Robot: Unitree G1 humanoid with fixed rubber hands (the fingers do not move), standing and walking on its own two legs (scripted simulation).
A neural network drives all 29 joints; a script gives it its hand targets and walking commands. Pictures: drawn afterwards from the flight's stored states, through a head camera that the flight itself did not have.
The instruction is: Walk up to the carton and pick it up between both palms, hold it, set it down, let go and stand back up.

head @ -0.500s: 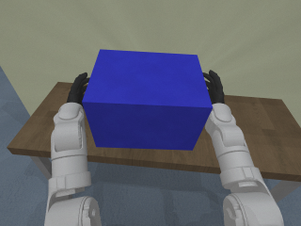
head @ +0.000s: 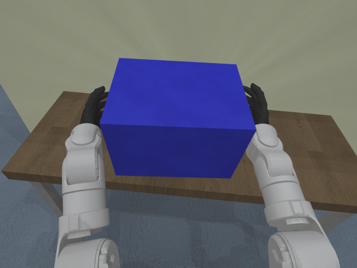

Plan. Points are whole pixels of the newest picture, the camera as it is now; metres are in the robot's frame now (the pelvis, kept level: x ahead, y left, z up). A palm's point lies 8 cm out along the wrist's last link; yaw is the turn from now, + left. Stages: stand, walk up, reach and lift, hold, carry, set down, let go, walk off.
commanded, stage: hold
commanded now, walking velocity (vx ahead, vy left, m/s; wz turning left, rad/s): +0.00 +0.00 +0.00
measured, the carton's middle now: (176, 119) +0.38 +0.00 +0.15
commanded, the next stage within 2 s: none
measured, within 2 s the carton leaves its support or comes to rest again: neither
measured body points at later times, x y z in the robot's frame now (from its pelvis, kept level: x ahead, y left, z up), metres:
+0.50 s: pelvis +0.00 +0.01 +0.00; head -0.02 +0.03 +0.45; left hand +0.38 +0.18 +0.16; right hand +0.37 -0.17 +0.17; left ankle +0.02 +0.15 -0.75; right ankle +0.03 -0.14 -0.75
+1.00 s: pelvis +0.00 +0.00 +0.00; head -0.04 +0.02 +0.45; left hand +0.37 +0.18 +0.17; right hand +0.37 -0.17 +0.17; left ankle +0.02 +0.15 -0.75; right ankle +0.03 -0.14 -0.75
